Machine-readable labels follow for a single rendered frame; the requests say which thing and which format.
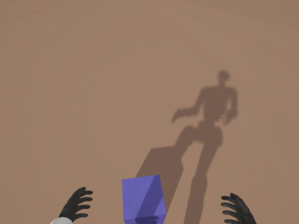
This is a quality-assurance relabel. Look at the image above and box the robot left hand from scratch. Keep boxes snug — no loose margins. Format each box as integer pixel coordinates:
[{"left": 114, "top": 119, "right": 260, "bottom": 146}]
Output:
[{"left": 58, "top": 187, "right": 93, "bottom": 222}]

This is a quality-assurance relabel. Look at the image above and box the robot right hand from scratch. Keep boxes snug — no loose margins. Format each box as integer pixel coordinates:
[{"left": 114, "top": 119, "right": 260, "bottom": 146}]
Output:
[{"left": 221, "top": 192, "right": 257, "bottom": 224}]

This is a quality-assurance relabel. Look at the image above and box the carton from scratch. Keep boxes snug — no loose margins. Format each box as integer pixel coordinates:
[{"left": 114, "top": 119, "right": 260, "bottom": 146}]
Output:
[{"left": 121, "top": 175, "right": 166, "bottom": 224}]

